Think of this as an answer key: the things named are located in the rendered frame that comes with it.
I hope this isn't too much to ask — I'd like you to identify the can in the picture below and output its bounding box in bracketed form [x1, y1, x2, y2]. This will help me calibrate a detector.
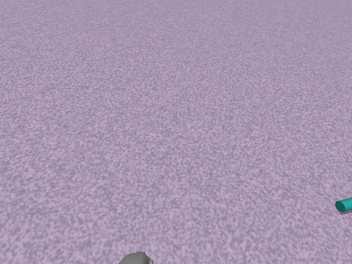
[335, 197, 352, 212]

